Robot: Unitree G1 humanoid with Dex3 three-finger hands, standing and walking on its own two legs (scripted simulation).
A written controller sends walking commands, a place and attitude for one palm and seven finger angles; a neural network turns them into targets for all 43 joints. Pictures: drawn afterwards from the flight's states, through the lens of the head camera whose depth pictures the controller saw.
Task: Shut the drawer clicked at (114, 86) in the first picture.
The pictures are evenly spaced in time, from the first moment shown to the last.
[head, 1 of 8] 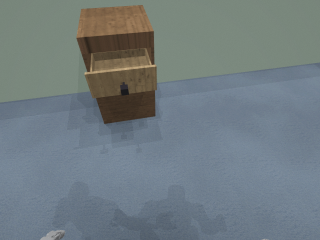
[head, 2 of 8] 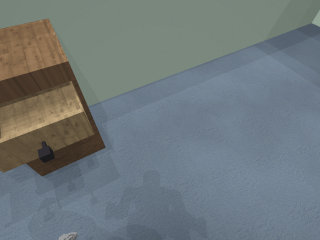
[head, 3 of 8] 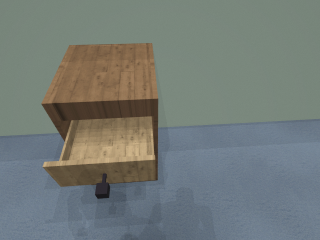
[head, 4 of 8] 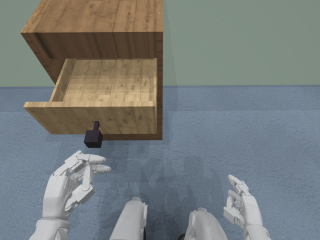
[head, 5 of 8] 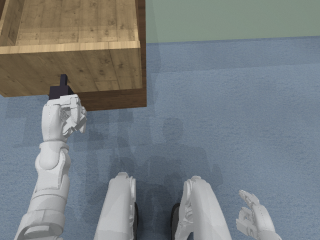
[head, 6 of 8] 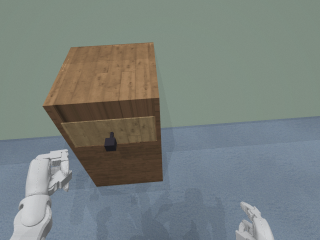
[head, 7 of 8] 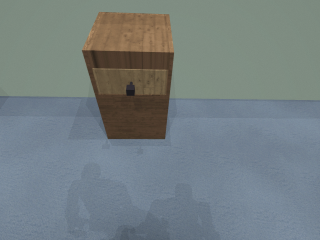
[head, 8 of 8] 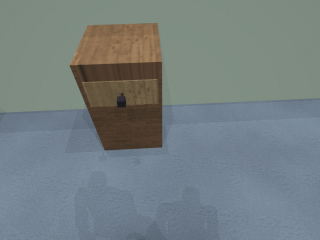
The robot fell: no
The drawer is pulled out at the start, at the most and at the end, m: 0.21 0.21 0.00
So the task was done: yes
